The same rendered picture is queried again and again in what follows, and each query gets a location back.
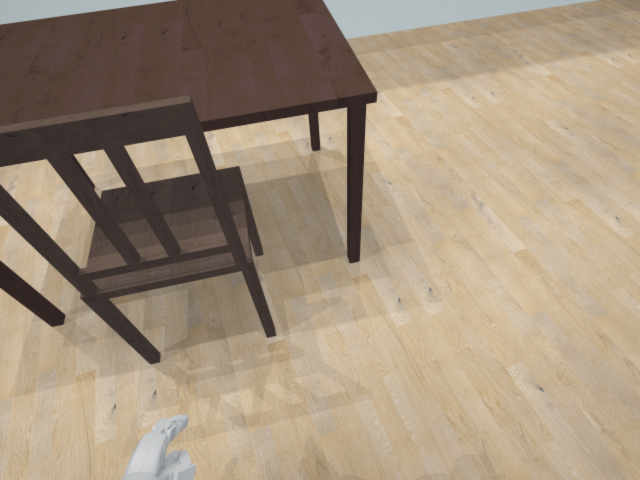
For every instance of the chair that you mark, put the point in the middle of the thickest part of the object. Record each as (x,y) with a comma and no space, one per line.
(146,235)

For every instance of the robot left hand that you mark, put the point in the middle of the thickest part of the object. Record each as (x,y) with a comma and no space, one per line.
(150,453)

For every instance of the table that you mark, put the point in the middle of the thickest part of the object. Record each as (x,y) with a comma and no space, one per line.
(242,62)

